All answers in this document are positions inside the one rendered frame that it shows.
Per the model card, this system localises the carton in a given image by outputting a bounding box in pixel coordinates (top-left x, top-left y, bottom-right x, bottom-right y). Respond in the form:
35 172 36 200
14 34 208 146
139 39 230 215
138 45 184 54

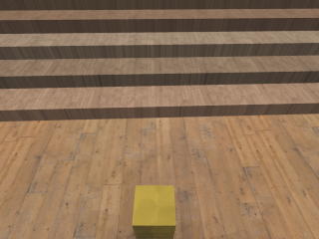
132 185 176 239

